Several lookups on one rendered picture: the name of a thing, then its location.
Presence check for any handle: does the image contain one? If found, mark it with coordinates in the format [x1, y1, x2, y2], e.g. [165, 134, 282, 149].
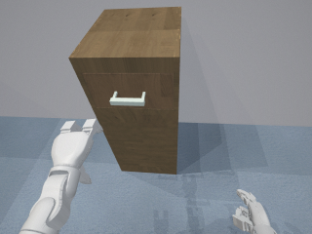
[109, 91, 146, 106]

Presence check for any cabinet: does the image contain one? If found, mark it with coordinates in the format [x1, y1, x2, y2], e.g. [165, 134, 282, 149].
[69, 6, 181, 175]

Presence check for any robot right forearm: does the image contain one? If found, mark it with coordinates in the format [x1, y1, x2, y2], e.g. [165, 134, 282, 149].
[252, 224, 277, 234]

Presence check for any robot left hand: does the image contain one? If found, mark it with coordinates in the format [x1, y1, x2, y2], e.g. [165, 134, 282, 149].
[51, 118, 103, 184]

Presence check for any drawer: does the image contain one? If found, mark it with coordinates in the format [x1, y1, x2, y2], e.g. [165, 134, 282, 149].
[82, 72, 174, 109]

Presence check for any robot left forearm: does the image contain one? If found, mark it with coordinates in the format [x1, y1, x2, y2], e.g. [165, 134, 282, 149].
[19, 165, 81, 234]

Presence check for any robot right hand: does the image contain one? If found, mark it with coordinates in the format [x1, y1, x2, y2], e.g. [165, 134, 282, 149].
[232, 189, 271, 234]

